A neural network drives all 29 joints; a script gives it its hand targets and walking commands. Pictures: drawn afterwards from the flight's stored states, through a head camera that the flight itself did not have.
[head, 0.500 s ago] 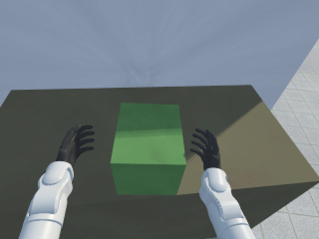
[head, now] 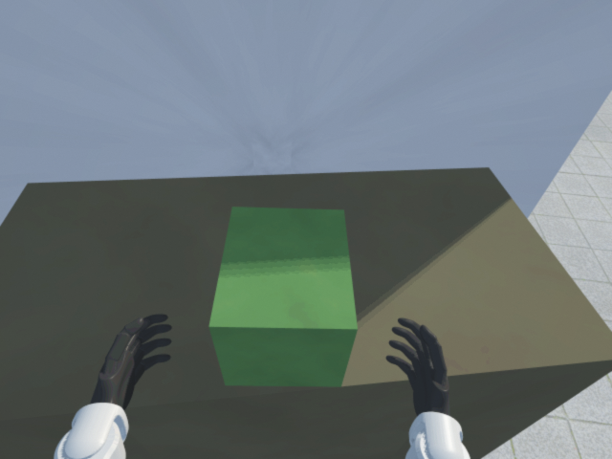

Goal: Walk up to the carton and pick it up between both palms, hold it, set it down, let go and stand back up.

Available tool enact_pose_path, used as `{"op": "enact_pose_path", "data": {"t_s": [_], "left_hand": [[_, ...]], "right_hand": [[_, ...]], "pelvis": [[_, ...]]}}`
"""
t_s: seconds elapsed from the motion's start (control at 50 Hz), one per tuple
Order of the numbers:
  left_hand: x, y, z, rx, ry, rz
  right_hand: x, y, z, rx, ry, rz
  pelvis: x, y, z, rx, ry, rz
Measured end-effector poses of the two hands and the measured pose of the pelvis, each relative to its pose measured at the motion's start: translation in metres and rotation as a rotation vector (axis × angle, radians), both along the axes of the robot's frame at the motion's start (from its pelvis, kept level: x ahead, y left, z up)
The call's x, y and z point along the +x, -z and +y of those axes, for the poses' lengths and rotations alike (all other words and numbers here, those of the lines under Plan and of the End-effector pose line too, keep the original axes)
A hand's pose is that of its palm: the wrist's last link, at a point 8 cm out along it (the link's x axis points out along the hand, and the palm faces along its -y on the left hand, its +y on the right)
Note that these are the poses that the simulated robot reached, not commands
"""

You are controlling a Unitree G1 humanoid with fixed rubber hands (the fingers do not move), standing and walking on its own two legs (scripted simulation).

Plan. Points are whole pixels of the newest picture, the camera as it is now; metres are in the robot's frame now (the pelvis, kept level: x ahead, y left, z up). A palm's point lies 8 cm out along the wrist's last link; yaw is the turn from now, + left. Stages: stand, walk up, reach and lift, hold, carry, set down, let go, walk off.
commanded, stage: set down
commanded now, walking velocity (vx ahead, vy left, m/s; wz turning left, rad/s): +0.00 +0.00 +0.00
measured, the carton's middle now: (286, 295) +0.37 +0.05 -0.02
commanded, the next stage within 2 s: let go in 1.34 s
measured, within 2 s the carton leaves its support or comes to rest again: neither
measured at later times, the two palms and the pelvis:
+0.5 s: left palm (134, 427) +0.18 +0.22 -0.03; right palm (459, 439) +0.19 -0.18 -0.03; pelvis +0.01 -0.02 +0.00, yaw +0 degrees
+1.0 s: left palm (140, 425) +0.18 +0.22 -0.03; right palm out of the picture +0.17 -0.21 -0.07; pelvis +0.00 -0.03 +0.00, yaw +1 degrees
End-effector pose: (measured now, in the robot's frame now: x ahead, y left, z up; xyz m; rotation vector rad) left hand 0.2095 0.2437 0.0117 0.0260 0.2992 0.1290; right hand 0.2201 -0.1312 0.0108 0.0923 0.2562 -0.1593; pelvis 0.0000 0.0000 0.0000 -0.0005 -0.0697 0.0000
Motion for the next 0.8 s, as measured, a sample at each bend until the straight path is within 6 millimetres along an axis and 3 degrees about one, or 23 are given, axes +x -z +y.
{"op": "enact_pose_path", "data": {"t_s": [0.2,0.54,0.8], "left_hand": [[-0.010,0.016,0.001,0.027,-0.006,0.076],[-0.034,0.043,-0.022,0.060,0.029,0.267],[-0.033,0.041,-0.024,0.075,0.010,0.290]], "right_hand": [[-0.005,0.016,-0.010,-0.042,-0.052,0.056],[-0.036,0.048,-0.048,-0.103,-0.107,0.184],[-0.036,0.060,-0.063,-0.147,-0.156,0.261]], "pelvis": [[0.005,0.000,-0.005,0.005,0.004,-0.001],[0.007,0.000,-0.019,0.016,0.005,-0.019],[0.001,-0.001,-0.027,0.020,-0.014,-0.024]]}}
